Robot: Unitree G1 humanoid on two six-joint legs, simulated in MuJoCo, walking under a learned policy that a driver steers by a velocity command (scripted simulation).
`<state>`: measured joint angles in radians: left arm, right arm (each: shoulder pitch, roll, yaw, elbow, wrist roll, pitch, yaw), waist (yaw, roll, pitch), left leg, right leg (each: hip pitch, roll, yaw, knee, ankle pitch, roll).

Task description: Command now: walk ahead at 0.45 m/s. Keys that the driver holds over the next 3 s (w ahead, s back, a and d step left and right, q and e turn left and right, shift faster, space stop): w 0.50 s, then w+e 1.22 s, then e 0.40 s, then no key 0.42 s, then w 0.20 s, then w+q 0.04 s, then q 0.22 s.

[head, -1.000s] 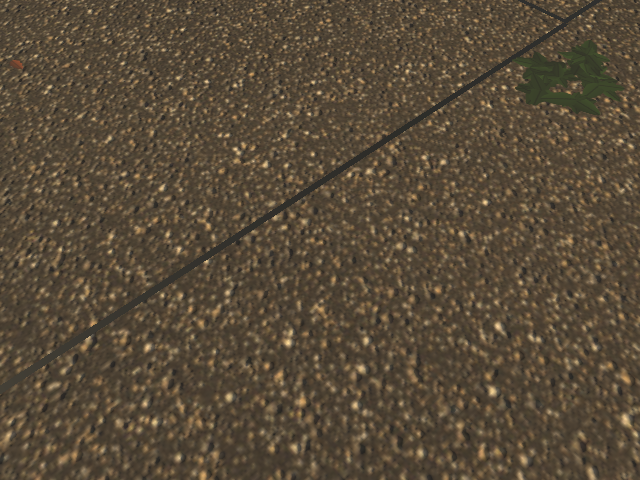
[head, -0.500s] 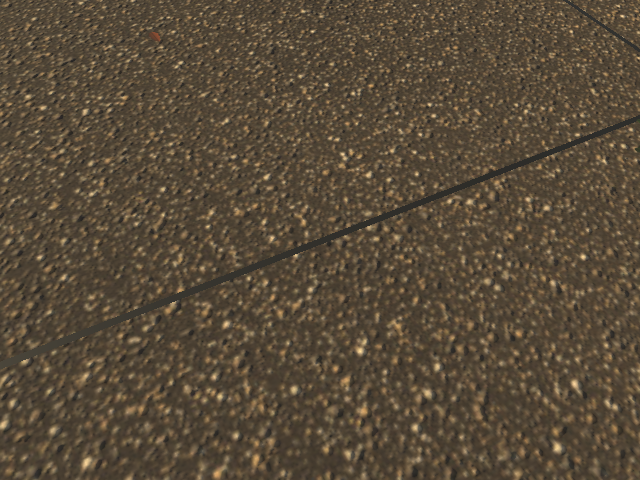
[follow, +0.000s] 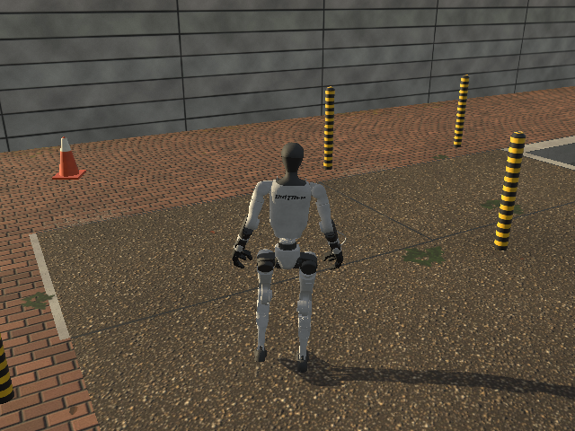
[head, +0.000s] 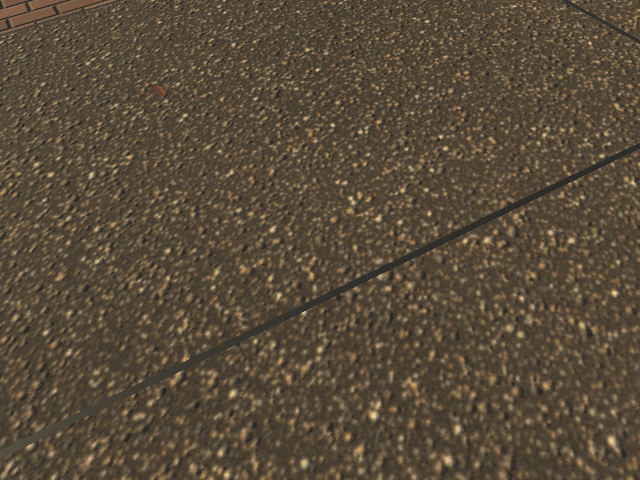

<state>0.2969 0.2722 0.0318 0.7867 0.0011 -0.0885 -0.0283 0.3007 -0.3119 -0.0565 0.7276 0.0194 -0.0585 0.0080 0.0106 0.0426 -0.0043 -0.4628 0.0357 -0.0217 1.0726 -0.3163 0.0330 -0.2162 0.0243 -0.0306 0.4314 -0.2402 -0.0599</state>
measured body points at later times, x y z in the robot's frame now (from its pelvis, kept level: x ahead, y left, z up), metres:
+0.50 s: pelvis +0.28 +0.05 -0.01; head +0.31 +0.05 +0.44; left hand +0.33 +0.33 -0.14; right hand +0.43 -0.21 -0.11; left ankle +0.34 +0.13 -0.74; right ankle +0.16 -0.09 -0.65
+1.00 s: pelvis +0.56 -0.02 -0.02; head +0.61 -0.04 +0.43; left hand +0.79 +0.20 -0.11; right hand +0.58 -0.32 -0.14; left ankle +0.43 +0.14 -0.64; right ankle +0.63 -0.11 -0.74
